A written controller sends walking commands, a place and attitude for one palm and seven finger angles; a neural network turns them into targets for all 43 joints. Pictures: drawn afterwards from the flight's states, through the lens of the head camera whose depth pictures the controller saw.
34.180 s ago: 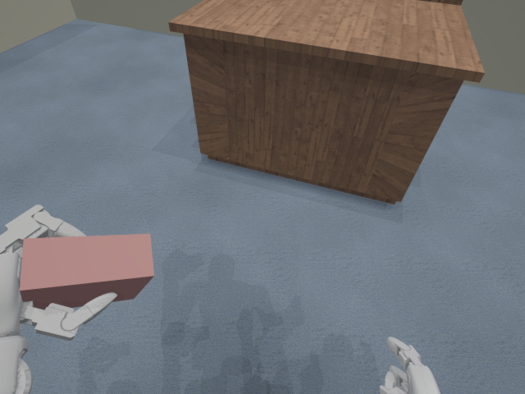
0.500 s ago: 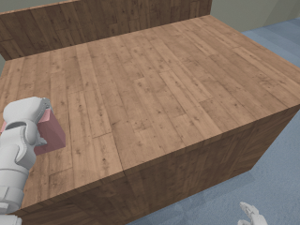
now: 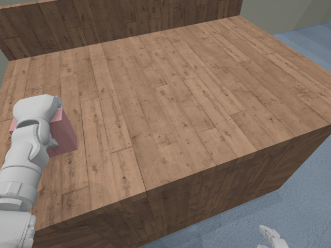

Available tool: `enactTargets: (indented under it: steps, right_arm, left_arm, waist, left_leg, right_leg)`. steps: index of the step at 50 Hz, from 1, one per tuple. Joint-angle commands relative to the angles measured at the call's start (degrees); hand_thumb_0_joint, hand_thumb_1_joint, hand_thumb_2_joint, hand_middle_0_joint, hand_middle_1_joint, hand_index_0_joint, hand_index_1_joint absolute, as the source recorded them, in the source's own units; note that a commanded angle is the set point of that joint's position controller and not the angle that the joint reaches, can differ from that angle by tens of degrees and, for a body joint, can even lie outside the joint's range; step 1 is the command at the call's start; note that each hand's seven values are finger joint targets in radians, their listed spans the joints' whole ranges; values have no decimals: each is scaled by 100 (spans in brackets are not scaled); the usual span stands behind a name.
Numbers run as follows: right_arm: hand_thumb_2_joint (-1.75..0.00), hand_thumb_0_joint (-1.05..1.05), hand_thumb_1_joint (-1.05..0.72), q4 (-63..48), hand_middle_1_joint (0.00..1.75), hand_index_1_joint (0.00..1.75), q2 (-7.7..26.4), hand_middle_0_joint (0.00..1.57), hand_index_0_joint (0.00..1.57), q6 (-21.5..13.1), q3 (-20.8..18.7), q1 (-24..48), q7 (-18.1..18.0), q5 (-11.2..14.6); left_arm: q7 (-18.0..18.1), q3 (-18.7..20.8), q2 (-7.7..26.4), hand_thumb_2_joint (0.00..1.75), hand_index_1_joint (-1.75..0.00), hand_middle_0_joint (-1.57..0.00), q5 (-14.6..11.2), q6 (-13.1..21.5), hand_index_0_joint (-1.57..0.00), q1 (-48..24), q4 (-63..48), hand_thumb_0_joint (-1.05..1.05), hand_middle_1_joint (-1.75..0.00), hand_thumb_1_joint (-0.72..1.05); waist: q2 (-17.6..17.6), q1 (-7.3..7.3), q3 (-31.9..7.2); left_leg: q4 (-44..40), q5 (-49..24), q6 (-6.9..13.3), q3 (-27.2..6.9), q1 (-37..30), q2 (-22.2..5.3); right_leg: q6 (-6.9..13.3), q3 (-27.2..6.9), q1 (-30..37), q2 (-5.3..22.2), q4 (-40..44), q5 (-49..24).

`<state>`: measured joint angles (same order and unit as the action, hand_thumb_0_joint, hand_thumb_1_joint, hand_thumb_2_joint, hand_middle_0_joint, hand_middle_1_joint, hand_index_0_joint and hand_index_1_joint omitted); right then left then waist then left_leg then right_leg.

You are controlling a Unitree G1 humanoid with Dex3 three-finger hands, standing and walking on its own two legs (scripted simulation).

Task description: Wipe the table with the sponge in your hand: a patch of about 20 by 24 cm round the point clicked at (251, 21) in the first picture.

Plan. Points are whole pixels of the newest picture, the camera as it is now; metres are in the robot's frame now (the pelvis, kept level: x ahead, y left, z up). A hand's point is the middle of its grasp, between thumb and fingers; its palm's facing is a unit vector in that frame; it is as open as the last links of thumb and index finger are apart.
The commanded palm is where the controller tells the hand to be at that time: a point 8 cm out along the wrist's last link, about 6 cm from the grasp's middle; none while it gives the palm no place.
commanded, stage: slide across to the middle lane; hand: left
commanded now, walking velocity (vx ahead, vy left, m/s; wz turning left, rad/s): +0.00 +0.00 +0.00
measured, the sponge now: (50, 140) +0.35 +0.35 +0.06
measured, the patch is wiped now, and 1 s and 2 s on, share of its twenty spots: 0.50 0.65 0.80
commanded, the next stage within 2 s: wipe back along the middle lane in 0.66 s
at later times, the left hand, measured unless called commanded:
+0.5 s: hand (70, 110) +0.42 +0.30 +0.11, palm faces -0.01 -0.02 -1.00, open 9.5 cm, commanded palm +0.39 +0.29 +0.17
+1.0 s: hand (84, 114) +0.40 +0.25 +0.11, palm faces +0.03 -0.05 -1.00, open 9.5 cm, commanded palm +0.37 +0.24 +0.16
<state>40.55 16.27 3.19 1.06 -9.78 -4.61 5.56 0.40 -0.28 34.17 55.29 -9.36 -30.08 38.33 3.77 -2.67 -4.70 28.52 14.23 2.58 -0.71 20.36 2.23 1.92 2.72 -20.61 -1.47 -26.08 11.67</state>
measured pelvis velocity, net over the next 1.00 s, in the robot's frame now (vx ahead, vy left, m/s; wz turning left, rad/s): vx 0.04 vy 0.00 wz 0.00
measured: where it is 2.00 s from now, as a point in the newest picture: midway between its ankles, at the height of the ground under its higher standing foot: outside the picture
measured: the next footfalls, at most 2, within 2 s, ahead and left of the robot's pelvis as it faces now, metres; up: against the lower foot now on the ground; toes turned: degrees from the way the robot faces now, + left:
none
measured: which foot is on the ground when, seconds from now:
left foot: down 0.00-1.00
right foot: down 0.00-1.00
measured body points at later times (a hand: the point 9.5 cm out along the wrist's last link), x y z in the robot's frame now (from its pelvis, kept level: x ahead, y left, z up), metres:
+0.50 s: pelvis +0.03 +0.01 +0.00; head +0.06 -0.01 +0.45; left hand +0.41 +0.30 +0.16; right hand +0.20 -0.22 -0.11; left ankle +0.00 +0.09 -0.74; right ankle +0.01 -0.10 -0.74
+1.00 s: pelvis +0.04 +0.00 +0.00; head +0.06 -0.03 +0.45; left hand +0.40 +0.25 +0.16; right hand +0.25 -0.22 -0.10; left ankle +0.00 +0.09 -0.74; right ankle +0.01 -0.10 -0.74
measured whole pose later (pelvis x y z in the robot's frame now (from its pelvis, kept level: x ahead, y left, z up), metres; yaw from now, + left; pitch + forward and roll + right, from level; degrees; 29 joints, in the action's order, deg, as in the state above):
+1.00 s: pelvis +0.04 +0.00 +0.00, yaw +0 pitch +5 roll -1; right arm 38.6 15.8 5.6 2.4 -3.9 -1.2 4.4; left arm 1.0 -10.9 23.5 55.2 -26.6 -23.8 17.6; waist 5.1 -4.0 -4.7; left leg 24.4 15.8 2.7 -0.8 13.5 2.6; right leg 1.6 2.4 -14.3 -1.3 -23.0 13.8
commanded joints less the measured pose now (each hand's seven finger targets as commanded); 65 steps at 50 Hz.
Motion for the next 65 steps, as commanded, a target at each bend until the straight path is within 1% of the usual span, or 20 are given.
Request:
enactTargets:
  steps: [1,3,8,14,21,24,26,28,31,35,36,39,41,43,46,49,51,55,61,65]
  right_arm:
    - [-90,0,-90,-712,30,30,850,20,20,-208,-259,295,-44,-32]
    - [-90,0,-90,-761,30,30,791,20,20,-191,-284,273,-15,-37]
    - [-90,0,-90,-826,30,30,744,20,20,-208,-305,329,11,-45]
    - [-90,0,-90,-786,30,30,710,20,20,-243,-295,498,30,-40]
    - [-90,0,-90,-816,30,30,720,20,20,-247,-199,787,94,-87]
    - [-90,0,-90,-847,30,30,670,20,20,-219,-170,832,150,-109]
    - [-90,0,-90,-872,30,30,700,20,20,-197,-144,919,163,-105]
    - [-90,0,-90,-908,30,30,632,20,20,-200,-146,925,180,-104]
    - [-90,0,-90,-901,30,30,659,20,20,-176,-123,1003,164,-108]
    - [-90,0,-90,-898,30,30,615,20,20,-141,-130,991,186,-108]
    - [-90,0,-90,-926,30,30,622,20,20,-154,-117,1038,171,-109]
    - [-90,0,-90,-924,30,30,595,20,20,-126,-121,1014,204,-133]
    - [-90,0,-90,-971,30,30,650,20,20,-86,-107,1121,232,-154]
    - [-90,0,-90,-1031,30,30,572,20,20,-76,-109,1159,284,-157]
    - [-90,0,-90,-1109,30,30,599,20,20,-27,-93,1359,339,-150]
    - [-90,0,-90,-1082,30,30,578,20,20,38,-63,1458,346,-109]
    - [-90,0,-90,-1119,30,30,607,20,20,74,-36,1632,340,-74]
    - [-90,0,-90,-1085,30,30,586,20,20,123,-31,1641,296,-40]
    - [-90,0,-90,-1162,30,30,593,20,20,127,-2,1723,226,-14]
    - [-90,0,-90,-1178,30,30,555,20,20,133,-12,1727,250,-13]
  left_arm:
    - [133,365,1534,130,-160,-120,244,-48,-120,-1943,-258,0,-160,10]
    - [95,-24,1098,130,-160,-120,253,-76,-120,-1940,-364,0,-160,10]
    - [87,-251,704,130,-160,-120,48,-16,-120,-2086,-928,0,-160,10]
    - [235,-345,475,130,-160,-120,-129,-245,-120,-2209,-1354,0,-160,10]
    - [337,81,1023,130,-160,-120,-2,-800,-120,-2491,-1852,0,-160,10]
    - [285,-210,624,130,-160,-120,18,-1081,-120,-2221,-1887,0,-160,10]
    - [242,-18,822,130,-160,-120,4,-1177,-120,-2231,-1970,0,-160,10]
    - [192,-381,382,130,-160,-120,-28,-1275,-120,-2282,-2076,0,-160,10]
    - [118,-357,453,130,-160,-120,3,-1365,-120,-2385,-2168,0,-160,10]
    - [14,-816,-66,130,-160,-120,15,-1449,-120,-2490,-2254,0,-160,10]
    - [14,-656,114,130,-160,-120,2,-1443,-120,-2578,-2359,0,-160,10]
    - [-3,-785,-141,130,-160,-120,36,-1498,-120,-2153,-2357,0,-160,10]
    - [33,-362,214,130,-160,-120,2,-1530,-120,-1732,-2494,0,-160,10]
    - [67,-552,-105,130,-160,-120,-4,-1564,-120,-1396,-2702,0,-160,10]
    - [137,-334,29,130,-160,-120,-44,-1708,-120,-924,-2944,0,-160,10]
    - [152,-678,-330,130,-160,-120,-77,-1939,-120,-851,-2870,0,-160,10]
    - [153,-528,-125,130,-160,-120,-66,-2094,-120,-806,-2946,0,-160,10]
    - [83,-828,-348,130,-160,-120,-31,-2265,-120,-757,-2747,0,-160,10]
    - [5,-657,-183,130,-160,-120,-103,-2194,-120,-593,-2769,0,-160,10]
    - [-3,-848,-493,130,-160,-120,-160,-2115,-120,-167,-2723,0,-160,10]
  waist:
    - [-312,165,-998]
    - [-207,206,-1178]
    - [-193,225,-1420]
    - [-156,173,-1362]
    - [-14,-11,-1754]
    - [-158,12,-1820]
    - [-191,-27,-1795]
    - [-194,36,-1855]
    - [-205,54,-1904]
    - [-213,134,-1919]
    - [-239,113,-1954]
    - [-249,54,-2029]
    - [-297,-90,-2052]
    - [-428,-104,-2045]
    - [-409,-219,-1878]
    - [-589,-106,-1528]
    - [-519,-171,-1356]
    - [-577,-80,-1254]
    - [-535,-125,-1209]
    - [-572,-114,-1028]
  left_leg:
    - [-428,-736,62,-225,-393,-92]
    - [-376,-888,45,-220,-579,-96]
    - [-367,-1269,7,-360,-961,-170]
    - [-451,-1571,-75,-456,-1192,-220]
    - [-480,-2301,-174,-419,-1269,-183]
    - [-401,-2779,-197,-355,-1337,-183]
    - [-436,-2797,-180,-365,-1320,-190]
    - [-378,-2900,-168,-337,-1454,-193]
    - [-343,-3086,-162,-344,-1548,-197]
    - [-228,-3259,-159,-334,-1669,-196]
    - [-243,-3229,-135,-327,-1660,-190]
    - [-165,-3615,-171,-338,-1677,-182]
    - [-215,-3631,-162,-317,-1606,-194]
    - [-184,-3739,-156,-286,-1572,-191]
    - [-271,-3515,-136,-271,-1463,-198]
    - [-372,-2969,-121,-183,-1228,-161]
    - [-481,-2549,-87,-203,-1179,-151]
    - [-521,-2044,-47,-147,-1117,-114]
    - [-589,-1569,6,-168,-1037,-93]
    - [-576,-1474,-7,-138,-971,-85]
  right_leg:
    - [207,-295,448,67,392,-336]
    - [194,-256,488,75,388,-448]
    - [216,-211,513,60,390,-653]
    - [227,-140,549,66,392,-764]
    - [294,-170,1144,88,320,-1394]
    - [248,-133,1322,109,274,-1871]
    - [265,-163,1357,97,283,-1894]
    - [224,-114,1321,111,265,-1979]
    - [249,-160,1317,99,252,-2137]
    - [221,-132,1230,114,221,-2301]
    - [247,-177,1306,114,215,-2364]
    - [234,-141,1395,130,139,-2643]
    - [259,-202,1596,133,134,-2785]
    - [213,-150,1674,150,80,-2924]
    - [241,-230,1701,140,109,-2826]
    - [196,-173,1647,136,166,-2642]
    - [259,-283,1562,110,214,-2271]
    - [213,-242,1522,114,279,-1907]
    - [251,-406,1505,104,328,-1502]
    - [203,-348,1455,95,346,-1436]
